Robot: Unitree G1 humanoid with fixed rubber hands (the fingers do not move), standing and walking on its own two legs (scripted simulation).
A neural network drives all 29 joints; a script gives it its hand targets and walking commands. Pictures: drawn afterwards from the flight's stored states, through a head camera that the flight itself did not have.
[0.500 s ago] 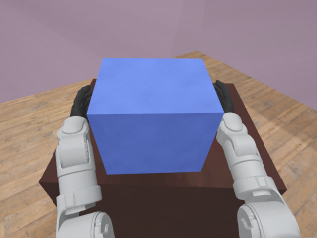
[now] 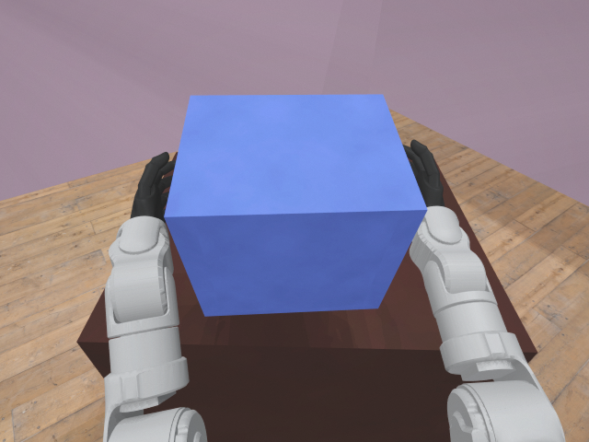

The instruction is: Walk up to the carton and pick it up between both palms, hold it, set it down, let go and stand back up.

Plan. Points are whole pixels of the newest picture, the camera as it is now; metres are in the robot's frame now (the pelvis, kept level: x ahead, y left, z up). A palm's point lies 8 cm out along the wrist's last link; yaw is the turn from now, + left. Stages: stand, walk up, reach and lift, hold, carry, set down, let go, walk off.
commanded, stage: hold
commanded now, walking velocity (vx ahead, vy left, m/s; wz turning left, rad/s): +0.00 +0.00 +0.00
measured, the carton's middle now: (290, 209) +0.39 +0.00 +0.16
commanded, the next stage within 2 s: none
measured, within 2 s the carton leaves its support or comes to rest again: neither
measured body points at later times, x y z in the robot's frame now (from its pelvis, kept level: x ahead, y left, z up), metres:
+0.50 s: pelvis +0.00 -0.01 +0.00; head -0.05 +0.02 +0.45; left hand +0.37 +0.17 +0.18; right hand +0.37 -0.18 +0.18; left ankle +0.02 +0.10 -0.75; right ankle +0.03 -0.09 -0.75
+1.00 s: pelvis +0.00 +0.00 +0.00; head -0.04 +0.03 +0.45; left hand +0.36 +0.18 +0.19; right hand +0.36 -0.18 +0.18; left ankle +0.02 +0.10 -0.75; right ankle +0.03 -0.09 -0.75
